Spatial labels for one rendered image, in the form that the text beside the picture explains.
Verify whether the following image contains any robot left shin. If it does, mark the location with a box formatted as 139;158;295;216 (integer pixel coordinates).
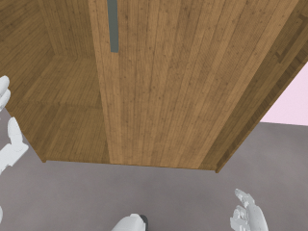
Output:
130;214;142;220

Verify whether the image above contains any left robot hand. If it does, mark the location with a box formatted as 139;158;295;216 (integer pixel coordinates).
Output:
0;75;29;175

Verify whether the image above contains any handle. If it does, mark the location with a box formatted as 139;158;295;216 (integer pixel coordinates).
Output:
107;0;119;53
277;16;308;64

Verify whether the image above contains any robot left thigh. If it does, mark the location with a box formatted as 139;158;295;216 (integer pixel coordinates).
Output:
112;216;145;231

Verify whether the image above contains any right robot hand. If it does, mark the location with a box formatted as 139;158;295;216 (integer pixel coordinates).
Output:
230;189;269;231

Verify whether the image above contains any wardrobe door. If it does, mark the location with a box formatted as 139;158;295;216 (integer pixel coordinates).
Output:
88;0;299;169
201;0;308;165

